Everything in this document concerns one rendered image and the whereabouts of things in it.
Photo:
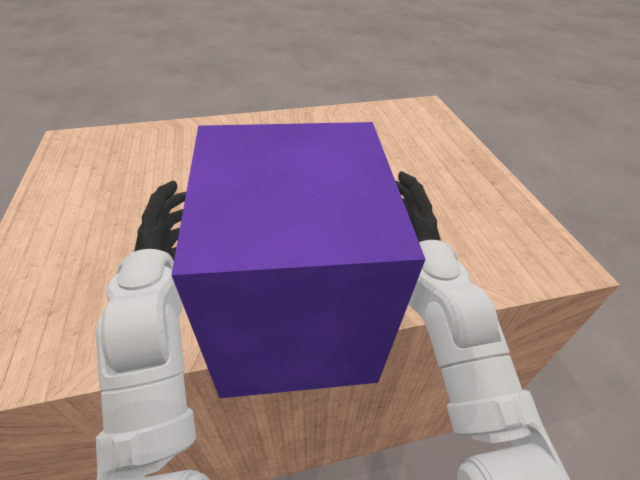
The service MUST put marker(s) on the left robot hand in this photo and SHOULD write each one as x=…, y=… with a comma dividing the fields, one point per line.
x=155, y=230

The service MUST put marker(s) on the robot right forearm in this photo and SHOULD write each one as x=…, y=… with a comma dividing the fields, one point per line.
x=487, y=401

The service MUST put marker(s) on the right robot hand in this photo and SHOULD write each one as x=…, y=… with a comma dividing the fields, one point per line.
x=418, y=207

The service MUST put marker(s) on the carton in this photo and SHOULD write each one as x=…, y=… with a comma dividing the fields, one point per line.
x=296, y=258

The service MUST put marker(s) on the pedestal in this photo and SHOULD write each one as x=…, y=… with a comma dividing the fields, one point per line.
x=75, y=217

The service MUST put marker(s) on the robot right upper arm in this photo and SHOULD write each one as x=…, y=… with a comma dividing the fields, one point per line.
x=524, y=462

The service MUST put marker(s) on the robot left forearm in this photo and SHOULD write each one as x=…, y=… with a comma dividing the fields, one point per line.
x=146, y=420

